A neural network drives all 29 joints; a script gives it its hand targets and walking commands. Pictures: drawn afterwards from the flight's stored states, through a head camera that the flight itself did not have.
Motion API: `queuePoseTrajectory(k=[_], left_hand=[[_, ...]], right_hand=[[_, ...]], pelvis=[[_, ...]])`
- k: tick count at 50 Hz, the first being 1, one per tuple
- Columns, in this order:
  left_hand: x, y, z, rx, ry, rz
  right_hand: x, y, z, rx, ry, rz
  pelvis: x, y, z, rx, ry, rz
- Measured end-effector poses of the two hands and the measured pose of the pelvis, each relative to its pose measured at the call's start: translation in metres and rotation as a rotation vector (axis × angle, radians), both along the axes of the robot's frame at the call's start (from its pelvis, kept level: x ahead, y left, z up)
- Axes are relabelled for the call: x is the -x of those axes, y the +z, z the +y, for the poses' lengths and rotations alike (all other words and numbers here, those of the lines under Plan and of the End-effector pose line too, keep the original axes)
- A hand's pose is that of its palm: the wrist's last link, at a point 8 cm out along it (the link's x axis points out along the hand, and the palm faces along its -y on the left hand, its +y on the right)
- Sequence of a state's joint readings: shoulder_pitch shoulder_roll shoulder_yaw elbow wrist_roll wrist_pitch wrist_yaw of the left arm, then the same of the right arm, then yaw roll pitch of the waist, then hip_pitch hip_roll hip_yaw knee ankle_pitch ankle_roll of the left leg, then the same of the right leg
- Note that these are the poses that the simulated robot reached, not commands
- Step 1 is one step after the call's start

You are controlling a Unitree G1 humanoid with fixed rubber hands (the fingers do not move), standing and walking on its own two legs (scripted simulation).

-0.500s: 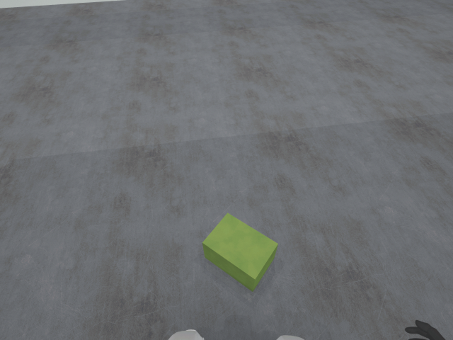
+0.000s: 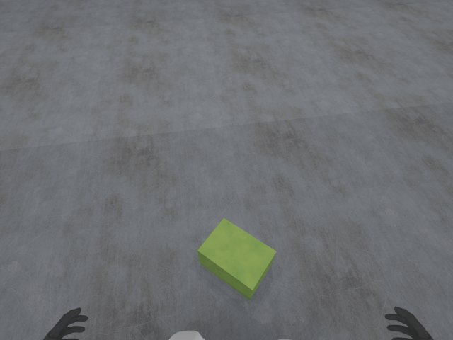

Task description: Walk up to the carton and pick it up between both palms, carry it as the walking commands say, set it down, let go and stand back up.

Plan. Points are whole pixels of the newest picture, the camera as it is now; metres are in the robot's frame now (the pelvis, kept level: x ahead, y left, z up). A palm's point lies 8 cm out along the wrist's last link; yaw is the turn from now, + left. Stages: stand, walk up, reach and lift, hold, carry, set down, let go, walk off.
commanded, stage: walk up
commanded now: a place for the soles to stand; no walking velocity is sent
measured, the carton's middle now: (236, 257) +0.51 -0.01 -0.67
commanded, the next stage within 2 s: none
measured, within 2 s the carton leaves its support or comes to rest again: neither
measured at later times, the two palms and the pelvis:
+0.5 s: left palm out of the picture +0.09 +0.32 -0.07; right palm out of the picture +0.10 -0.32 -0.08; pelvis +0.00 -0.01 +0.02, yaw +0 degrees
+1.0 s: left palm out of the picture +0.16 +0.49 -0.06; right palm out of the picture +0.07 -0.21 -0.11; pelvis +0.02 +0.14 -0.02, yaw -14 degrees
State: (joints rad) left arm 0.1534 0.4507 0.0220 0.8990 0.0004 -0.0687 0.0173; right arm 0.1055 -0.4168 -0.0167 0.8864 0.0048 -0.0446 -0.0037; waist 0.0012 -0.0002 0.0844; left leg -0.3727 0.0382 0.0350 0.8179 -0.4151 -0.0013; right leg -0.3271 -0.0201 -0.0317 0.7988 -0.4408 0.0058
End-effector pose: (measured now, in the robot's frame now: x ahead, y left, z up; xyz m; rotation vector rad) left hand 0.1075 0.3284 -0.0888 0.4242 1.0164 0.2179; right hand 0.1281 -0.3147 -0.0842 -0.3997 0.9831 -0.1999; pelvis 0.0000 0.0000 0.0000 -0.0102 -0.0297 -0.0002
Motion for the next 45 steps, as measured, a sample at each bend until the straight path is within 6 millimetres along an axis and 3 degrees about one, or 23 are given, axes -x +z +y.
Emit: queuePoseTrajectory(k=[7, 25, 28, 31, 35, 38, 41, 45], left_hand=[[-0.013, 0.007, -0.003, 0.006, 0.003, -0.025], [0.013, 0.019, -0.009, 0.012, 0.04, 0.054], [0.033, 0.027, 0.011, -0.06, 0.047, 0.087], [0.059, 0.041, 0.045, -0.152, 0.07, 0.151], [0.069, 0.059, 0.094, -0.259, 0.061, 0.176], [0.061, 0.064, 0.129, -0.313, 0.03, 0.166], [0.037, 0.056, 0.161, -0.341, -0.015, 0.144], [-0.009, 0.039, 0.171, -0.325, -0.096, 0.107]], right_hand=[[-0.004, 0.008, -0.004, 0.004, -0.006, -0.007], [0.027, 0.008, -0.007, -0.037, -0.04, 0.094], [0.013, 0.015, -0.009, -0.04, -0.033, 0.053], [-0.005, 0.025, -0.008, -0.032, -0.038, -0.016], [-0.024, 0.028, 0.006, -0.026, -0.029, -0.061], [-0.038, 0.025, 0.027, -0.027, -0.027, -0.1], [-0.041, 0.016, 0.051, -0.017, -0.037, -0.13], [-0.002, -0.004, 0.082, -0.041, -0.113, -0.097]], pelvis=[[0.0, 0.006, -0.003, 0.01, -0.005, -0.012], [0.0, 0.024, -0.006, -0.005, -0.005, -0.021], [0.0, 0.024, 0.003, 0.007, -0.046, -0.003], [0.0, 0.024, 0.018, 0.021, -0.078, 0.003], [-0.002, 0.017, 0.042, 0.032, -0.099, 0.005], [-0.005, 0.008, 0.067, 0.028, -0.121, 0.011], [-0.01, -0.007, 0.097, 0.009, -0.146, 0.017], [-0.013, -0.015, 0.122, -0.004, -0.201, -0.01]])
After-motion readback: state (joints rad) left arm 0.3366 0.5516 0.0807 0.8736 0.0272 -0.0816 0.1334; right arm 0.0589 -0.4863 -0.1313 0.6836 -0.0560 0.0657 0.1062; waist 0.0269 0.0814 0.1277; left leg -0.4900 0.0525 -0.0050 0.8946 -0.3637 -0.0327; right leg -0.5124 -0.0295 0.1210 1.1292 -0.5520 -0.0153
